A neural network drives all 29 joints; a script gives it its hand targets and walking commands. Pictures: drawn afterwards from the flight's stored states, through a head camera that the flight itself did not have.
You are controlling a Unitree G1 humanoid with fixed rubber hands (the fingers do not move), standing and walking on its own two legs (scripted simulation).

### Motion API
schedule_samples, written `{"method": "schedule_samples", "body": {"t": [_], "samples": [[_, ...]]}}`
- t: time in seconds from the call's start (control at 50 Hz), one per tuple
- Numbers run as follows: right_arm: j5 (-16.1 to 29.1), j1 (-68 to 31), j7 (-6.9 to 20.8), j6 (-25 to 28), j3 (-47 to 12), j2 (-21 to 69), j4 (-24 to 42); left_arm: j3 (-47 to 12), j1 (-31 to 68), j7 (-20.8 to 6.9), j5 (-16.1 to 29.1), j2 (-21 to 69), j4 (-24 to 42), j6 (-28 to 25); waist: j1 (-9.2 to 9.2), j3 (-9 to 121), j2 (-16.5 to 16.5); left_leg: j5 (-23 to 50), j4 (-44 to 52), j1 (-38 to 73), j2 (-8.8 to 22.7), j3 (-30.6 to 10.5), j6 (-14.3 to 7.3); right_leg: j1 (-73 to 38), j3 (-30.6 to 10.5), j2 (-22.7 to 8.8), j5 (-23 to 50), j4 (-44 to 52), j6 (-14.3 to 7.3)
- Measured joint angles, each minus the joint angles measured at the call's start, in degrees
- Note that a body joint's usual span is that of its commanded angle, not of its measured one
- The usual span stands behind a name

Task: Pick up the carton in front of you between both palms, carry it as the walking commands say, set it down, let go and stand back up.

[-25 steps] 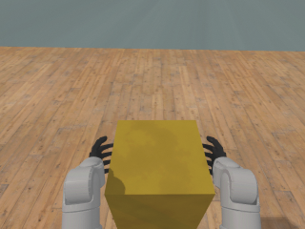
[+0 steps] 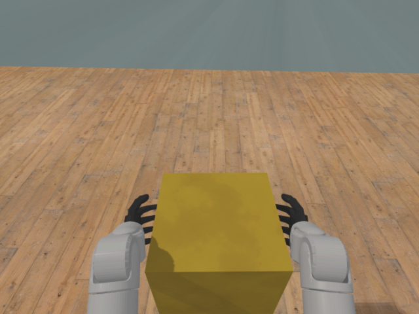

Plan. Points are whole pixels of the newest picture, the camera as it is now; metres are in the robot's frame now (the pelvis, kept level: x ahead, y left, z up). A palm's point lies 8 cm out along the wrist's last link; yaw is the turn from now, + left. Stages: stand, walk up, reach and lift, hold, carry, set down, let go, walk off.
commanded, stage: carry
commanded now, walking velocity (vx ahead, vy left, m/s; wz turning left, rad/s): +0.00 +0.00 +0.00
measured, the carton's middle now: (215, 251) +0.26 +0.00 +0.00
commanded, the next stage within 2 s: hold in 1.00 s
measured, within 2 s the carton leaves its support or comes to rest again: neither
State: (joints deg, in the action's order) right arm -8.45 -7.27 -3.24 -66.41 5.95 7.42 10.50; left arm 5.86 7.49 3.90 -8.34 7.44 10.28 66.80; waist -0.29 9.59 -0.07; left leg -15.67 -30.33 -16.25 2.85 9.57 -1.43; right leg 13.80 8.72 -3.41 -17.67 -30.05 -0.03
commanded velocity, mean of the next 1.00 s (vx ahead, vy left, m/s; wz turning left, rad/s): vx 0.00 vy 0.00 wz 0.00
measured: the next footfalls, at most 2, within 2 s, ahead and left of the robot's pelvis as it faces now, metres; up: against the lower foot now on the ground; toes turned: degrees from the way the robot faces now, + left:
none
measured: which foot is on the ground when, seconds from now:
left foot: down 0.00-1.00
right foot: down 0.00-1.00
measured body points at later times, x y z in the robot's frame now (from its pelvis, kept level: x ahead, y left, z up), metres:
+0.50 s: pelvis -0.04 +0.00 +0.00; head -0.07 +0.00 +0.45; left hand +0.26 +0.15 +0.03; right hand +0.26 -0.15 +0.03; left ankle +0.00 +0.10 -0.73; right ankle -0.02 -0.11 -0.73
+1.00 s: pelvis -0.03 +0.00 +0.00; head -0.06 +0.00 +0.45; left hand +0.26 +0.15 +0.03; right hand +0.26 -0.15 +0.03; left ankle +0.00 +0.10 -0.73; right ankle -0.02 -0.11 -0.73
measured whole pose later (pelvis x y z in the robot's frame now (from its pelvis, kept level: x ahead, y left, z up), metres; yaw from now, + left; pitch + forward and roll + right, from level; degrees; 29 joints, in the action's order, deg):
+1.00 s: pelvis -0.03 +0.00 +0.00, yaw +0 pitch +2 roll +0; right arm -13.7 -11.6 -0.7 -41.9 9.9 8.0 -9.9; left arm 9.5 11.7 1.5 -13.4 8.0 -10.0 42.4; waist -0.1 6.3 0.0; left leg -12.1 -29.7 -19.4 3.0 9.3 -1.8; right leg 17.3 8.6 -3.4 -14.7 -30.3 -0.5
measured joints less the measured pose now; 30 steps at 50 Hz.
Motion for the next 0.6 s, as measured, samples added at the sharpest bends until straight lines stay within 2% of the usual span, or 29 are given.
{"method": "schedule_samples", "body": {"t": [0.2,0.36,0.5,0.6], "samples": [[-1.7,0.6,1.1,7.8,-0.1,0.0,-5.3,0.0,-0.4,-1.1,-1.6,0.0,-5.4,-7.6,0.12,-1.2,0.0,1.9,0.8,-1.0,0.0,0.0,-0.2,1.2,0.0,0.1,1.8,0.5,-0.2],[-4.2,-1.0,2.3,16.2,1.4,0.1,-14.1,1.2,1.2,-2.2,-4.0,0.1,-14.0,-15.9,0.18,-1.6,-0.1,3.0,1.0,-1.9,0.1,0.0,-0.3,2.2,0.0,0.1,2.7,0.4,-0.4],[-6.4,-5.1,3.1,24.4,4.9,0.7,-23.5,4.7,5.3,-3.0,-6.4,0.8,-23.5,-24.1,0.19,-2.7,-0.1,3.9,1.3,-2.6,0.0,0.0,-0.4,3.0,-0.1,0.1,3.4,0.5,-0.5],[-6.7,-6.5,3.0,27.6,6.1,1.0,-24.9,5.8,6.6,-3.0,-6.7,1.1,-24.8,-27.3,0.25,-3.5,-0.1,4.2,1.2,-3.1,0.0,-0.1,-0.5,3.5,-0.1,0.1,3.7,0.3,-0.5]]}}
